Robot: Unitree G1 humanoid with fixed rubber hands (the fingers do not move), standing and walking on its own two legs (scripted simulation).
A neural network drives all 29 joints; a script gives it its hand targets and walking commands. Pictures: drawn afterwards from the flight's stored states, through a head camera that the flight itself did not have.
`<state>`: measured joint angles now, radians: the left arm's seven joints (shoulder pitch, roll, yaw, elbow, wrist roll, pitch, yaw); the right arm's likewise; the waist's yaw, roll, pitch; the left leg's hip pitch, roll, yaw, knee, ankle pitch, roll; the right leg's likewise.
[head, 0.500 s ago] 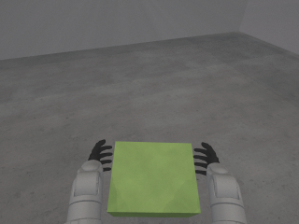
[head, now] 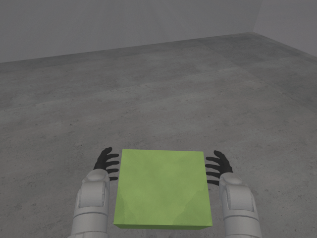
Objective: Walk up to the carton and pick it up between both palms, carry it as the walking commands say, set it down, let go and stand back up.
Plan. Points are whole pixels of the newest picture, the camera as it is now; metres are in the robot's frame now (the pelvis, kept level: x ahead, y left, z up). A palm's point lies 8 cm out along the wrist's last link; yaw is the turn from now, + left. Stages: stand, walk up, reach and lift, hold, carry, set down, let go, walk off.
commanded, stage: hold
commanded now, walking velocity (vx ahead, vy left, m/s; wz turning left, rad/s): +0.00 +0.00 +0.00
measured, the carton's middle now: (161, 190) +0.30 +0.00 -0.05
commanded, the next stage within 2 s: carry in 0.24 s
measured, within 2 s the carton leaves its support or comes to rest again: neither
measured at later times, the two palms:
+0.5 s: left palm (88, 176) +0.27 +0.19 +0.05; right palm (210, 171) +0.29 -0.12 +0.05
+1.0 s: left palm (49, 183) +0.23 +0.25 +0.10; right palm (179, 153) +0.31 -0.04 +0.10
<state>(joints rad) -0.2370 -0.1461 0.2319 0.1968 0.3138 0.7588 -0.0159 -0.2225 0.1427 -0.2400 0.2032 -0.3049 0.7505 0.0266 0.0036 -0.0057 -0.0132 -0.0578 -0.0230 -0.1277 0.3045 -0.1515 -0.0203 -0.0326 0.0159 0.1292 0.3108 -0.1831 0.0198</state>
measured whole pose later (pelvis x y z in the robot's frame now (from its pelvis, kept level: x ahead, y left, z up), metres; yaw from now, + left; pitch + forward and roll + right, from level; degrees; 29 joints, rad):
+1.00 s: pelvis -0.06 +0.02 -0.02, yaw +17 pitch +5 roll +1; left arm -0.56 -0.20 0.29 -0.13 0.20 1.13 0.27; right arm -0.59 0.18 -0.28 -0.09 -0.19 1.14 -0.29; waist -0.02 -0.02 -0.02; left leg -0.40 0.00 0.09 0.58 -0.25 0.02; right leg -0.40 -0.10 -0.11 0.67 -0.36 0.01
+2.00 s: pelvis -0.02 +0.03 -0.02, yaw +15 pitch +3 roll +1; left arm -0.22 -0.14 0.14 -0.29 0.16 1.25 0.20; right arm -0.23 0.15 -0.09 -0.28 -0.15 1.28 -0.21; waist 0.00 0.00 -0.18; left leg -0.26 0.04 0.14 0.53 -0.32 0.01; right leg -0.24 -0.06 -0.10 0.55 -0.37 0.01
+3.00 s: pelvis +0.46 +0.19 -0.01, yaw +16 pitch +3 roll +0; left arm -0.15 -0.13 0.10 -0.43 0.12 1.27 0.21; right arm -0.15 0.13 -0.06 -0.43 -0.12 1.28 -0.21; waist -0.01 -0.02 -0.05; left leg -0.34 0.02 0.22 0.44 -0.17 0.08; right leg -0.41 -0.08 -0.05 1.08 -0.36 0.01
